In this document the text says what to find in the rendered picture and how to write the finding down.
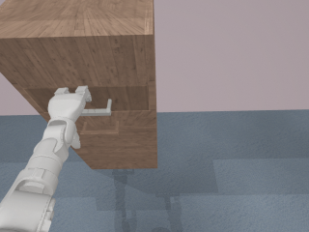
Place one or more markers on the handle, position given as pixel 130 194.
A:
pixel 99 133
pixel 98 111

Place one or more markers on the drawer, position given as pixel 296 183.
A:
pixel 123 97

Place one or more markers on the cabinet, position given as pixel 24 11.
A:
pixel 71 43

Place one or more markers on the robot left forearm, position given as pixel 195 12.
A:
pixel 43 168

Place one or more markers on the robot left upper arm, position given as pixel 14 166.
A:
pixel 27 211

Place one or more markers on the robot left hand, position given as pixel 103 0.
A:
pixel 69 105

